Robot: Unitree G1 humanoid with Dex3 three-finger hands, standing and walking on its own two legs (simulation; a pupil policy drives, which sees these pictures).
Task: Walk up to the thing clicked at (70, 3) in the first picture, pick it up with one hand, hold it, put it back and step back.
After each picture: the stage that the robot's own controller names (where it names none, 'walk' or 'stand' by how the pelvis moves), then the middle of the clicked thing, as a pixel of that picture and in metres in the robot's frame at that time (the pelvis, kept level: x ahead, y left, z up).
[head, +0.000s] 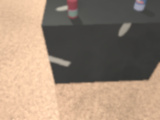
stand; (72, 7) +0.96 +0.07 -0.04
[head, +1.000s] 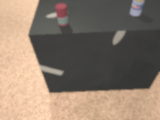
walk; (62, 15) +0.86 +0.16 -0.02
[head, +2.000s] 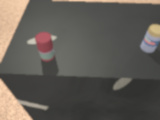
stand; (45, 47) +0.52 +0.20 -0.01
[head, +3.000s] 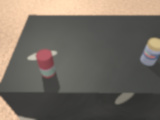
stand; (46, 64) +0.48 +0.18 -0.03
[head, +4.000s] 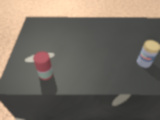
stand; (43, 66) +0.48 +0.18 -0.04
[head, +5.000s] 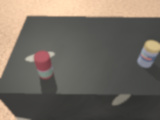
stand; (44, 65) +0.48 +0.18 -0.04
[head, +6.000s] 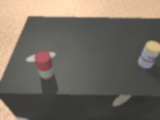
stand; (44, 65) +0.48 +0.18 -0.04
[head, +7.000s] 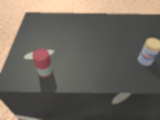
rise first; (43, 63) +0.47 +0.18 -0.04
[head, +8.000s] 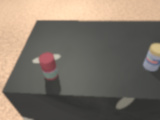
rise first; (48, 66) +0.48 +0.19 -0.04
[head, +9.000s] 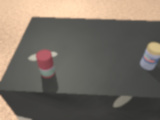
go down; (46, 64) +0.49 +0.18 -0.03
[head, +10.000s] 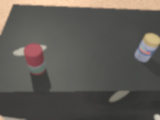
go down; (35, 60) +0.47 +0.17 +0.00
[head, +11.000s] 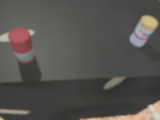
close in; (22, 46) +0.48 +0.18 +0.02
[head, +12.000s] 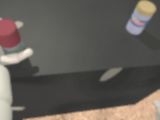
close; (10, 39) +0.48 +0.20 +0.05
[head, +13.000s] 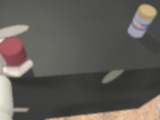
lift; (16, 57) +0.42 +0.19 +0.04
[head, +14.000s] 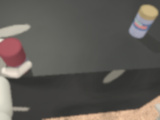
lift; (15, 57) +0.42 +0.19 +0.05
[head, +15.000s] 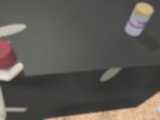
lift; (6, 59) +0.41 +0.21 +0.05
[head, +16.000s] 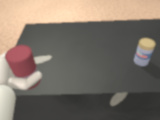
hold; (24, 68) +0.32 +0.17 +0.17
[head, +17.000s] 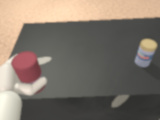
hold; (30, 73) +0.32 +0.16 +0.14
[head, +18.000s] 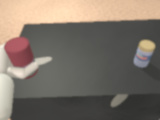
crouch; (22, 58) +0.36 +0.19 +0.16
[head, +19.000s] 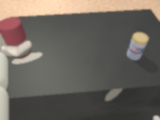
lower; (15, 39) +0.44 +0.19 +0.16
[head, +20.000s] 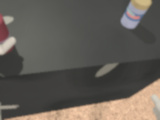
lower; out of the picture +0.49 +0.21 +0.06
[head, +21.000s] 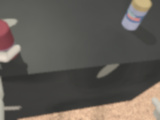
lower; (2, 41) +0.47 +0.20 +0.06
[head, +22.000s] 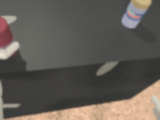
lower; (1, 38) +0.48 +0.20 +0.06
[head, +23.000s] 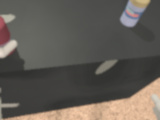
lower; out of the picture +0.48 +0.20 +0.06
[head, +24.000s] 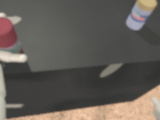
withdraw; (6, 39) +0.47 +0.19 +0.06
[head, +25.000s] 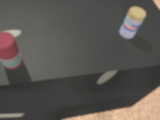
sink last; (8, 51) +0.46 +0.21 +0.04
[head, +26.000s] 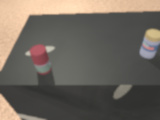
stand; (41, 60) +0.49 +0.20 +0.02
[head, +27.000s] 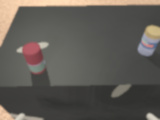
stand; (34, 58) +0.46 +0.20 +0.02
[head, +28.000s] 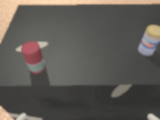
stand; (34, 58) +0.46 +0.20 +0.03
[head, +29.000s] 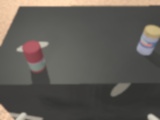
stand; (34, 57) +0.47 +0.20 +0.03
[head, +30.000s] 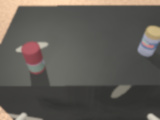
stand; (34, 58) +0.46 +0.20 +0.03
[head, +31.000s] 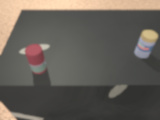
stand; (36, 59) +0.48 +0.21 +0.00
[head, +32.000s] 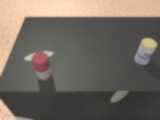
walk; (42, 66) +0.47 +0.19 -0.04
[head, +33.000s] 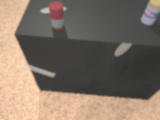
walk; (56, 16) +0.70 +0.14 -0.02
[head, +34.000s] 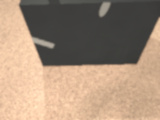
walk; out of the picture +1.02 +0.24 -0.02
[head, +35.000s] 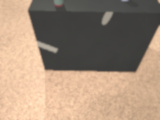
stand; out of the picture +1.06 +0.18 -0.03
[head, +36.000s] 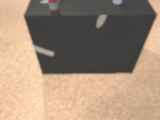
stand; (52, 1) +1.07 +0.20 -0.04
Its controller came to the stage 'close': yes
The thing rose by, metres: 0.20
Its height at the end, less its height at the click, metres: +0.00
